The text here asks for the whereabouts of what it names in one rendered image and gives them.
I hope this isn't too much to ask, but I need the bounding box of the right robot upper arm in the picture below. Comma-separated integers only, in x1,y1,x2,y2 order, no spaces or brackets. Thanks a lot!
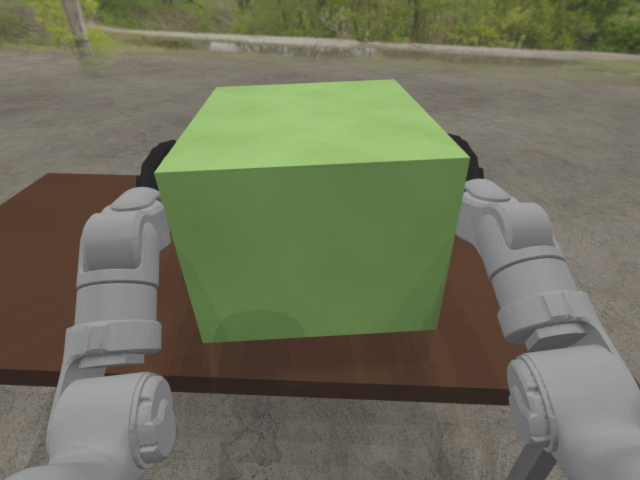
507,344,640,480

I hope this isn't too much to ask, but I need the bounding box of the left robot forearm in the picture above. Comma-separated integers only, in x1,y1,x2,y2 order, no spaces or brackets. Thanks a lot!
46,187,171,462

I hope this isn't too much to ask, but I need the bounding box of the right robot hand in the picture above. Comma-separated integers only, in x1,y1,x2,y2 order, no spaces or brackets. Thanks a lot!
447,133,484,181

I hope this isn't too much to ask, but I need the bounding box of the carton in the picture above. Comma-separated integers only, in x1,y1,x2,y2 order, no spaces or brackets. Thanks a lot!
154,79,470,343

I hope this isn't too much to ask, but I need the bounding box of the table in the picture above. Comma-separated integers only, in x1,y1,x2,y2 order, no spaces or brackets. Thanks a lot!
0,173,640,480

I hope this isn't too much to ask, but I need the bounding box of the left robot upper arm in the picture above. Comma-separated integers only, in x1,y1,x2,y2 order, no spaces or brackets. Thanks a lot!
4,372,176,480

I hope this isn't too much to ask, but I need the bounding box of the left robot hand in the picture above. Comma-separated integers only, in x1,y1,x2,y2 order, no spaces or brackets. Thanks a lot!
136,140,176,191

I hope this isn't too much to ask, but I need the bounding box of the right robot forearm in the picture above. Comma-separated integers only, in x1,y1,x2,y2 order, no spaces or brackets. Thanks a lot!
455,179,640,402

